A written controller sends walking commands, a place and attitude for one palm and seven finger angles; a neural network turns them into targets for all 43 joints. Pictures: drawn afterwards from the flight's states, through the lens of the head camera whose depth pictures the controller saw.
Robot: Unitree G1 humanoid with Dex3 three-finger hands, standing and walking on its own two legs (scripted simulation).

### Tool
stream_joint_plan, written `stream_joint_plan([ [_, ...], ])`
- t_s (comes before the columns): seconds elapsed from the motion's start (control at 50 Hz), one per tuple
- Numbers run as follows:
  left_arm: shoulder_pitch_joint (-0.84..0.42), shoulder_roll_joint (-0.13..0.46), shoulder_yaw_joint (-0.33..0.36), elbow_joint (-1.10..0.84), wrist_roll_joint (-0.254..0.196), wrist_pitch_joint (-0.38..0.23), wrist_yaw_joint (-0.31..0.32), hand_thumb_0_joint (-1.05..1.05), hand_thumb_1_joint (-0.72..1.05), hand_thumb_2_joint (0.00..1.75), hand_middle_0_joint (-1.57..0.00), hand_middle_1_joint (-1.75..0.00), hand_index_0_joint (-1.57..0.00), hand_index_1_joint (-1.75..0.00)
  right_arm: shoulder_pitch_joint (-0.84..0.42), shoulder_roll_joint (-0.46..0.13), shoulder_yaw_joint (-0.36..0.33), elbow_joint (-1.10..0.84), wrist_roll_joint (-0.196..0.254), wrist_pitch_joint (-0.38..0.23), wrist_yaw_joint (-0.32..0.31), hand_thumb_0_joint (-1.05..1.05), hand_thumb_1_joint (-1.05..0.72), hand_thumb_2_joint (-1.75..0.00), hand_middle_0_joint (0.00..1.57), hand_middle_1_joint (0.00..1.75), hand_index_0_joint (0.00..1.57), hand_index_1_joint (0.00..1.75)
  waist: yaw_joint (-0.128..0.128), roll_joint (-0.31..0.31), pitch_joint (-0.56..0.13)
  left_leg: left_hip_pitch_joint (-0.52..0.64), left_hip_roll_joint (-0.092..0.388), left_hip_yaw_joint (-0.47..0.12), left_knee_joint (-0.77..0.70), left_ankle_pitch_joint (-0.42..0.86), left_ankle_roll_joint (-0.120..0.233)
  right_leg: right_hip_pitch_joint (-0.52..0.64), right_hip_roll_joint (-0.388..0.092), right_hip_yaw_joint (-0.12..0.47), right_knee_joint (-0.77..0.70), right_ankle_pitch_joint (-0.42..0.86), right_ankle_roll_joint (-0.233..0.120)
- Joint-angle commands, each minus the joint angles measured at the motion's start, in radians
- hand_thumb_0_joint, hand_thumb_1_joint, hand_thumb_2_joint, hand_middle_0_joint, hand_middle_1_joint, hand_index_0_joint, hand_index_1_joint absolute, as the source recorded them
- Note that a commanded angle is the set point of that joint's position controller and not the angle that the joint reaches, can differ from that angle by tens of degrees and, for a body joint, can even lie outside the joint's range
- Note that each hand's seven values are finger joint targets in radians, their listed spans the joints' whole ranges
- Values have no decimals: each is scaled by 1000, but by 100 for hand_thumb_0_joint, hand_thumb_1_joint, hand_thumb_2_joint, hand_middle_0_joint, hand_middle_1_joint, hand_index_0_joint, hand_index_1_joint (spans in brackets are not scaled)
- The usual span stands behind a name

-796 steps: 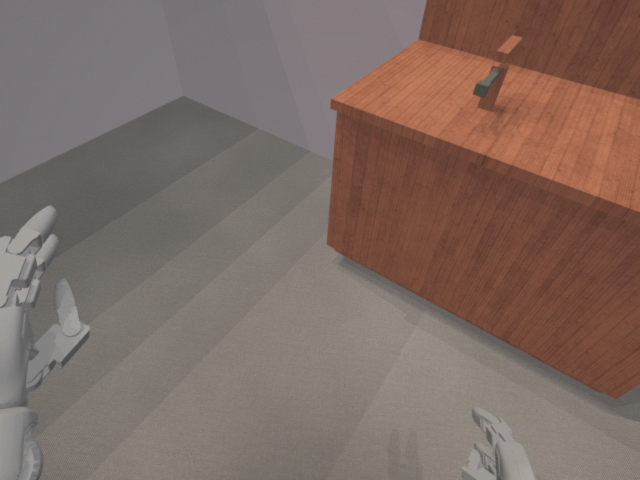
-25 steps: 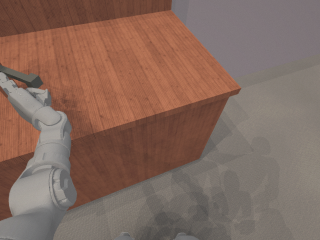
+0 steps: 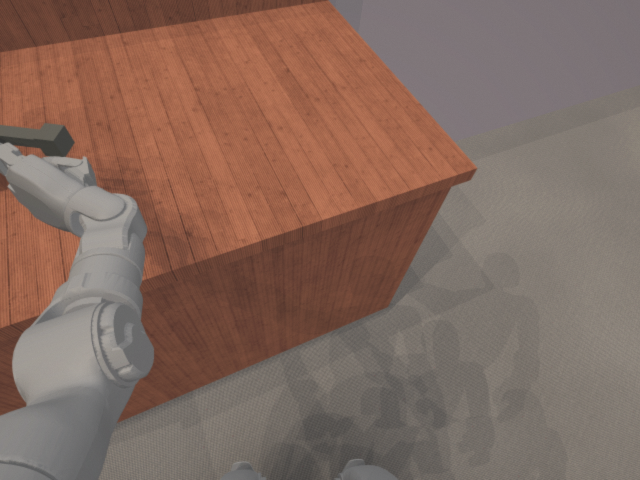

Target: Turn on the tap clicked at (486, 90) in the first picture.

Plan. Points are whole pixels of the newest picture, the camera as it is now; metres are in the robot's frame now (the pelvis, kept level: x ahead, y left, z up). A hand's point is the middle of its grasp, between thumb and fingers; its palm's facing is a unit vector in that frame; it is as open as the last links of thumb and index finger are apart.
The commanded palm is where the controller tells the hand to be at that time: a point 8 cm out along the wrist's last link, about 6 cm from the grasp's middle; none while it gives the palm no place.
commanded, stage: push the lever round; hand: left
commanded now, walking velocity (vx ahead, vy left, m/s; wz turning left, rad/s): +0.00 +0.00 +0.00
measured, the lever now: (54, 140) +0.53 +0.29 +0.11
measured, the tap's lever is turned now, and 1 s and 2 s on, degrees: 60 86 86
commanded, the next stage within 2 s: lift the hand up off the lever in 0.70 s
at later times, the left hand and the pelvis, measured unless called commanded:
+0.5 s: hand (97, 154) +0.52 +0.25 +0.09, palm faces +0.84 -0.53 -0.13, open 8.1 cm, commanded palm +0.47 +0.26 +0.10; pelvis +0.01 -0.01 +0.00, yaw +0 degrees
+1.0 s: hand (100, 142) +0.54 +0.25 +0.09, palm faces +0.83 -0.54 -0.13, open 8.2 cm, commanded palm +0.49 +0.26 +0.10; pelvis +0.01 -0.01 +0.00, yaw -1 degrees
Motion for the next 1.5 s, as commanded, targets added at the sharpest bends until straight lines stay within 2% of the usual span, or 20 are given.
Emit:
stream_joint_plan([
  [0.0, -491, 251, -23, -206, 40, -41, 10, 0, 90, 90, -15, -15, -15, -15, 137, -169, -55, -48, -8, -12, 2, 0, -90, -90, 20, 30, 20, 30, -6, 84, -400, 284, -4, -11, -72, 295, 37, 167, -18, 54, -116, 271, 42],
  [0.14, -465, 249, -25, -199, 50, -30, 2, 0, 90, 90, -15, -15, -15, -15, 148, -166, -55, -51, -6, -7, 7, 0, -90, -90, 20, 30, 20, 30, -8, 51, -377, 251, -5, 3, -66, 318, 44, 213, -20, 59, -119, 338, 48],
  [0.18, -493, 267, -19, -214, 56, -34, 4, 0, 90, 90, -15, -15, -15, -15, 151, -168, -56, -48, -5, -7, 5, 0, -90, -90, 20, 30, 20, 30, -11, 82, -377, 265, -3, -2, -70, 316, 41, 197, -21, 56, -115, 323, 46],
  [0.22, -518, 220, -55, -227, 55, -35, 5, 0, 90, 90, -15, -15, -15, -15, 150, -164, -57, -43, -8, -12, 9, 0, -90, -90, 20, 30, 20, 30, -26, 89, -385, 293, -2, -3, -65, 325, 41, 177, -17, 55, -122, 321, 45],
  [0.26, -503, 255, -21, -216, 54, -36, 7, 0, 90, 90, -15, -15, -15, -15, 158, -169, -57, -39, -11, -15, 9, 0, -90, -90, 20, 30, 20, 30, -14, 82, -386, 281, -4, -5, -61, 333, 42, 189, -18, 55, -116, 335, 44],
  [0.36, -540, 278, -22, -190, 68, -27, 6, 0, 90, 90, -15, -15, -15, -15, 165, -171, -56, -31, -12, -19, 8, 0, -90, -90, 20, 30, 20, 30, -32, 77, -366, 246, -5, -2, -55, 304, 47, 185, -22, 61, -119, 334, 48],
  [0.44, -570, 256, -52, -191, 76, -25, 6, 0, 90, 90, -15, -15, -15, -15, 168, -168, -54, -30, -13, -23, 11, 0, -90, -90, 20, 30, 20, 30, -41, 107, -385, 271, -3, -4, -53, 317, 43, 164, -20, 56, -116, 330, 46],
  [0.62, -626, 367, -13, -129, 89, -14, -1, 0, 90, 90, -15, -15, -15, -15, 189, -182, -47, -37, -10, -31, 6, 0, -90, -90, 20, 30, 20, 30, -60, 64, -391, 161, -8, 5, -36, 231, 60, 196, -31, 83, -125, 333, 62],
  [0.68, -654, 384, -12, -133, 96, -17, -3, 0, 90, 90, -15, -15, -15, -15, 206, -182, -47, -37, -11, -34, 7, 0, -90, -90, 20, 30, 20, 30, -61, 118, -423, 201, -4, 2, -35, 262, 56, 178, -28, 77, -121, 340, 58],
  [0.86, -628, 471, 44, -141, 95, -28, -15, 0, 90, 90, -15, -15, -15, -15, 238, -189, -44, -53, -7, -35, 12, 0, -90, -90, 20, 30, 20, 30, -37, 112, -466, 176, -5, 11, -30, 287, 59, 256, -32, 89, -120, 419, 64],
  [0.92, -609, 432, 23, -171, 89, -33, -17, 0, 90, 90, -15, -15, -15, -15, 228, -181, -45, -53, -3, -36, 15, 0, -90, -90, 20, 30, 20, 30, -35, 133, -457, 216, -4, 17, -38, 297, 57, 250, -24, 81, -130, 404, 62],
  [1.0, -591, 452, 51, -198, 78, -38, -17, 0, 90, 90, -15, -15, -15, -15, 226, -185, -49, -48, -3, -38, 15, 0, -90, -90, 20, 30, 20, 30, -26, 121, -450, 227, -2, 13, -49, 299, 57, 265, -22, 79, -132, 396, 60],
  [1.06, -603, 385, 7, -226, 77, -38, -18, 0, 90, 90, -15, -15, -15, -15, 222, -180, -49, -40, -5, -41, 21, 0, -90, -90, 20, 30, 20, 30, -30, 161, -434, 288, -1, 8, -58, 335, 51, 226, -15, 64, -137, 382, 51],
  [1.16, -520, 331, -2, -118, 37, 6, -34, 0, 90, 90, -15, -15, -15, -15, 217, -186, -50, -34, 1, -34, 22, 0, -90, -90, 20, 30, 20, 30, -28, 100, -358, 259, -4, 10, -90, 309, 48, 243, -17, 56, -161, 360, 51],
  [1.2, -508, 323, -3, -118, 27, 16, -36, 0, 90, 90, -15, -15, -15, -15, 216, -184, -51, -39, 5, -31, 22, 0, -90, -90, 20, 30, 20, 30, -25, 65, -367, 262, -5, 9, -97, 314, 50, 260, -16, 56, -167, 369, 55],
  [1.28, -517, 303, -5, -177, 29, 4, -26, 0, 90, 90, -15, -15, -15, -15, 218, -182, -55, -35, 2, -32, 29, 0, -90, -90, 20, 30, 20, 30, -14, 94, -381, 338, 0, -3, -102, 390, 40, 237, -11, 42, -160, 383, 46],
  [1.34, -502, 232, -43, -197, 24, 7, -24, 0, 90, 90, -15, -15, -15, -15, 203, -178, -58, -35, 0, -30, 37, 0, -90, -90, 20, 30, 20, 30, -12, 87, -361, 361, -1, -1, -101, 416, 36, 226, -7, 38, -165, 389, 45],
  [1.38, -511, 228, -42, -230, 20, 6, -22, 0, 90, 90, -15, -15, -15, -15, 193, -177, -60, -36, 2, -26, 36, 0, -90, -90, 20, 30, 20, 30, -7, 123, -377, 391, -1, -5, -105, 440, 30, 223, -9, 37, -159, 389, 42],
  [1.44, -508, 232, -34, -246, 17, 13, -18, 0, 90, 90, -15, -15, -15, -15, 183, -177, -62, -37, 1, -19, 32, 0, -90, -90, 20, 30, 20, 30, -6, 74, -373, 380, -3, -2, -107, 440, 32, 252, -10, 37, -162, 404, 44],
  [1.48, -507, 220, -41, -282, 21, 14, -17, 0, 90, 90, -15, -15, -15, -15, 177, -173, -65, -39, 2, -14, 29, 0, -90, -90, 20, 30, 20, 30, 0, 101, -398, 420, 2, -9, -108, 488, 24, 248, -11, 34, -154, 415, 42],
])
